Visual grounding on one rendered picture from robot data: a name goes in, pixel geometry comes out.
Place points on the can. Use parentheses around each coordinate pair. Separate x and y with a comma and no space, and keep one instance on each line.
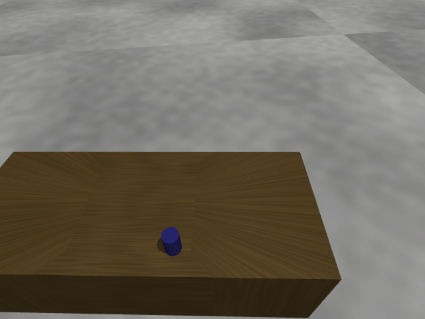
(171,241)

